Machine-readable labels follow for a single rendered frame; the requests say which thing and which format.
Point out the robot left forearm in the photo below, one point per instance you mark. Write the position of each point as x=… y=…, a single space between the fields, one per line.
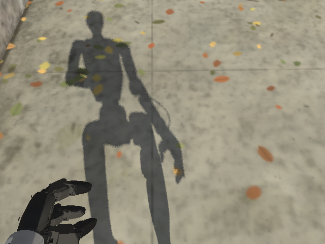
x=25 y=237

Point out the left robot hand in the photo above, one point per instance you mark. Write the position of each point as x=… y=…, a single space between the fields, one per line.
x=42 y=216

